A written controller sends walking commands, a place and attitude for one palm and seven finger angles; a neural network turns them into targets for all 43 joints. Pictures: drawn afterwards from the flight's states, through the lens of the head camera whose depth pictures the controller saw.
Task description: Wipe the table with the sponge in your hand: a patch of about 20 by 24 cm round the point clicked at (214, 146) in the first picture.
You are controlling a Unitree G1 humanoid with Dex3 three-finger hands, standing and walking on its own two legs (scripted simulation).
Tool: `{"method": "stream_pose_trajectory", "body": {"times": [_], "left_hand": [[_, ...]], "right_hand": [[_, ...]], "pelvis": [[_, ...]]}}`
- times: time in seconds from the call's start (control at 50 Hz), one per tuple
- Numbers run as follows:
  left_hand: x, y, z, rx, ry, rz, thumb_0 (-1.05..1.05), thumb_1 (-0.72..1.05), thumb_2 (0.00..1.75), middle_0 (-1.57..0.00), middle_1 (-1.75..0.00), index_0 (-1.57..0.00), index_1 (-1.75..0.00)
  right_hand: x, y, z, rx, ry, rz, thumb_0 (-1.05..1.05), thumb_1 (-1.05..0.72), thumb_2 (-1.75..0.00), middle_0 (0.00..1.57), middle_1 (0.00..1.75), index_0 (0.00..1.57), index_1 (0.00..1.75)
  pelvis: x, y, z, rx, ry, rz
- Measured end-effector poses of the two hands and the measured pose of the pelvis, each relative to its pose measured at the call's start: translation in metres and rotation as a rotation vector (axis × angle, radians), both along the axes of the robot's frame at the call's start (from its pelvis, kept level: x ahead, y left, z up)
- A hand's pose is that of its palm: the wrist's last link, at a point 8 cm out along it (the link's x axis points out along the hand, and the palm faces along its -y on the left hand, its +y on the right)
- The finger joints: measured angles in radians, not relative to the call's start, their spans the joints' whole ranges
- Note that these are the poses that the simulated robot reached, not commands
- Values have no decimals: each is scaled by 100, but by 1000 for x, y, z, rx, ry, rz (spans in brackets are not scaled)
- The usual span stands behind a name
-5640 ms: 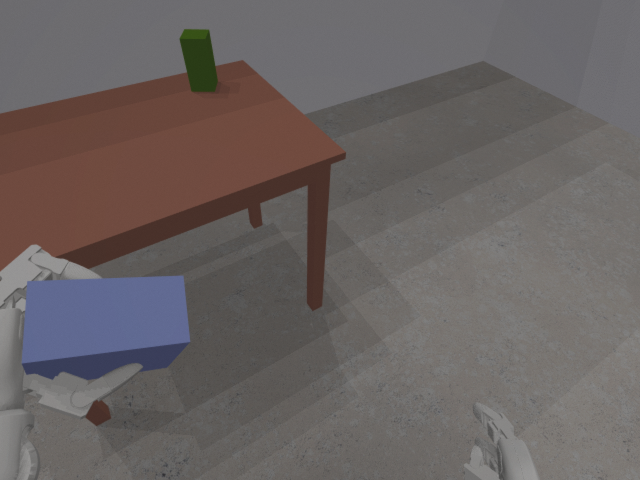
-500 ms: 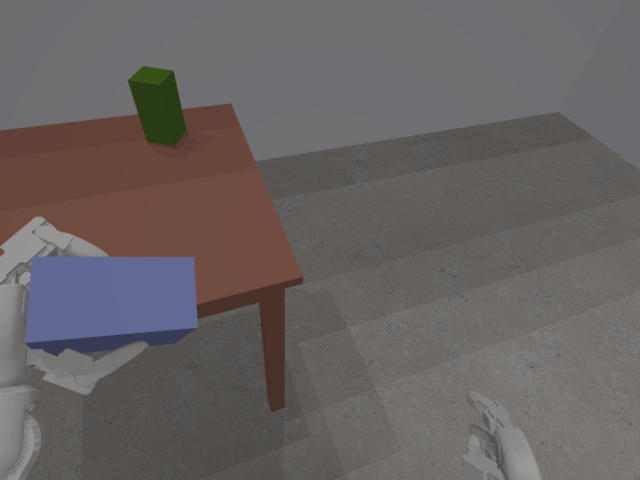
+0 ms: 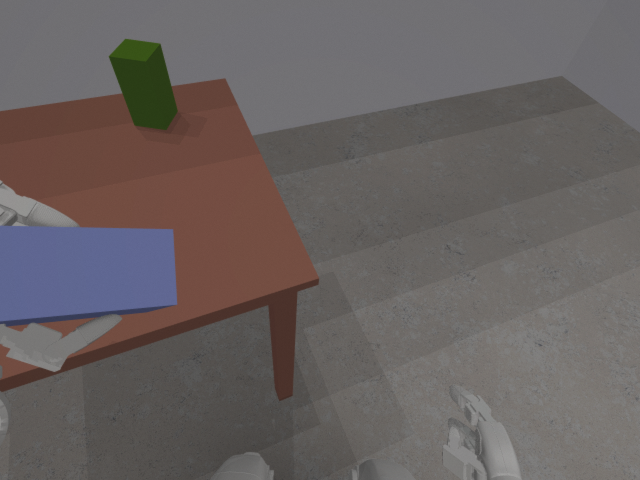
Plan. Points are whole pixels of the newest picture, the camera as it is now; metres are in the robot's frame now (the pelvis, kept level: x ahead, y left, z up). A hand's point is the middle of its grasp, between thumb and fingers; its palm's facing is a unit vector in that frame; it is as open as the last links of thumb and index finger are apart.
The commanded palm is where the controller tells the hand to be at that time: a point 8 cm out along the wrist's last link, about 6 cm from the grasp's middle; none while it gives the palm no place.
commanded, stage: shuffle to correct the standing spot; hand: left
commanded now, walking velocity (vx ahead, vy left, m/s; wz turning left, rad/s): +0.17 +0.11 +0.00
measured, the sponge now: (111, 277) +0.25 +0.22 +0.16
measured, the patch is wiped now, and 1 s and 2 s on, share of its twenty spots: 0.00 0.00 0.00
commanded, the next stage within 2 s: come to a stop and stand still in 0.52 s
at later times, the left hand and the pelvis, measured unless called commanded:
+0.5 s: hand (28, 221) +0.29 +0.29 +0.19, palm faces +0.38 -0.83 -0.41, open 10.6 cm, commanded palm +0.22 +0.34 +0.21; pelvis +0.06 +0.06 +0.01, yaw +1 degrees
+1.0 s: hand (7, 174) +0.33 +0.33 +0.20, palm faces +0.34 -0.85 -0.40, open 10.6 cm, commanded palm +0.26 +0.38 +0.21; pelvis +0.10 +0.10 +0.02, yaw +1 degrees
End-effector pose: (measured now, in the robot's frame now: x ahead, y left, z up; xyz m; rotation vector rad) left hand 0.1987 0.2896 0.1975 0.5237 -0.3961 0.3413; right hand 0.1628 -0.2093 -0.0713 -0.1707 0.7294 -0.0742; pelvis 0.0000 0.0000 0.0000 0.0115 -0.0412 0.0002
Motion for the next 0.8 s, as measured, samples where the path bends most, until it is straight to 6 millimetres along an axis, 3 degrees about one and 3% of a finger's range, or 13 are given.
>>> {"method": "stream_pose_trajectory", "body": {"times": [0.14, 0.22, 0.28, 0.36, 0.42, 0.48, 0.54, 0.64, 0.7, 0.8], "left_hand": [[2, -19, 27, 87, 19, -62, -1, -53, 100, -66, -137, -67, -136], [6, 5, 26, 75, 102, 9, -1, -53, 100, -66, -136, -67, -136], [11, 31, 12, 44, 167, 92, -1, -53, 100, -67, -136, -67, -136], [26, 52, -10, -46, 162, 123, -1, -53, 100, -67, -136, -67, -136], [42, 53, -16, -76, 105, 67, -1, -53, 100, -67, -136, -67, -136], [52, 46, -4, -51, 63, 1, -1, -53, 100, -67, -136, -67, -136], [51, 41, 21, 24, 9, -39, -1, -53, 100, -67, -136, -67, -136], [43, 51, 40, 113, -1, 19, -1, -53, 100, -67, -136, -67, -136], [45, 70, 30, 22, 47, 102, -1, -53, 100, -67, -136, -67, -136], [63, 90, -7, -142, 143, 175, -1, -53, 100, -67, -136, -67, -136]], "right_hand": [[2, 8, -11, 46, 52, 23, 2, -90, -90, 21, 30, 20, 30], [6, 1, -4, 3, 126, 12, 2, -90, -90, 21, 30, 20, 30], [15, -3, 4, -43, 134, 3, 2, -91, -90, 21, 30, 20, 30], [39, 0, 8, -118, 73, 1, 2, -91, -90, 21, 30, 20, 30], [60, 12, 13, -121, 4, -30, 2, -91, -90, 20, 30, 20, 30], [76, 32, 23, -84, -63, -19, 2, -91, -90, 20, 30, 19, 30], [88, 51, 29, -30, -116, 5, 2, -91, -90, 20, 30, 20, 30], [99, 68, 14, 27, -102, 40, 1, -90, -90, 21, 30, 20, 30], [95, 71, 8, 25, -13, 55, 1, -90, -90, 21, 30, 20, 30], [91, 71, 13, -42, 52, 63, 2, -90, -90, 21, 30, 20, 30]], "pelvis": [[20, 6, 7, -7, 37, 21], [37, 15, 22, 15, 58, 17], [46, 24, 27, 31, 62, 13], [57, 45, 17, 15, 39, 17], [59, 55, 9, 32, 16, 15], [61, 58, 11, 26, 10, 23], [66, 59, 13, 14, 21, 24], [79, 61, 10, -7, 35, 26], [88, 67, 20, 7, 44, 23], [99, 78, 29, 24, 41, 21]]}}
